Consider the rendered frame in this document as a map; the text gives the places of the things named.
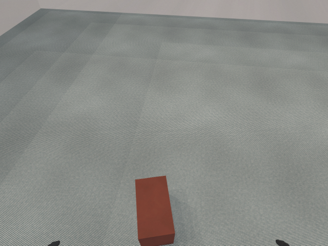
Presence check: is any carton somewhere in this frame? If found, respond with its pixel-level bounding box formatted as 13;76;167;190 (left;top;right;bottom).
135;176;175;246

